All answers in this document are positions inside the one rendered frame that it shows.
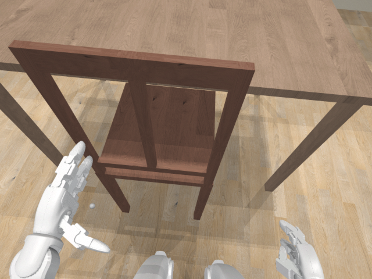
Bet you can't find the robot left thigh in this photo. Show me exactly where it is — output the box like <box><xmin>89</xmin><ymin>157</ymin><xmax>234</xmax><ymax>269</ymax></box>
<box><xmin>133</xmin><ymin>255</ymin><xmax>174</xmax><ymax>279</ymax></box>

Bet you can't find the robot left hand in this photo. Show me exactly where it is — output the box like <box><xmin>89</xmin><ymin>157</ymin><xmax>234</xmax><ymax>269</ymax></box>
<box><xmin>33</xmin><ymin>141</ymin><xmax>110</xmax><ymax>253</ymax></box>

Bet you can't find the robot left forearm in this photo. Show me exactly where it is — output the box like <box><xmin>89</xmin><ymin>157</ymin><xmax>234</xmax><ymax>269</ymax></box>
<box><xmin>9</xmin><ymin>233</ymin><xmax>64</xmax><ymax>279</ymax></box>

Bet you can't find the chair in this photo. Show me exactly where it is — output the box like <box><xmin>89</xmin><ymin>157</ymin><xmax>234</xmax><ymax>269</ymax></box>
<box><xmin>8</xmin><ymin>40</ymin><xmax>255</xmax><ymax>220</ymax></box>

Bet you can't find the table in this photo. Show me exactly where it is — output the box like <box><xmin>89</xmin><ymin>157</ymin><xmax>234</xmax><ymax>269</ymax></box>
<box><xmin>0</xmin><ymin>0</ymin><xmax>372</xmax><ymax>192</ymax></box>

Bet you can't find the left robot shin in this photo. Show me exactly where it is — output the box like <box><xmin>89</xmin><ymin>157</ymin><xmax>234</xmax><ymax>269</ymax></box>
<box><xmin>155</xmin><ymin>251</ymin><xmax>166</xmax><ymax>256</ymax></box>

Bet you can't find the robot right hand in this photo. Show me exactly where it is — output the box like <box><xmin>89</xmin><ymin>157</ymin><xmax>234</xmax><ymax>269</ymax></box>
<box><xmin>276</xmin><ymin>220</ymin><xmax>324</xmax><ymax>279</ymax></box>

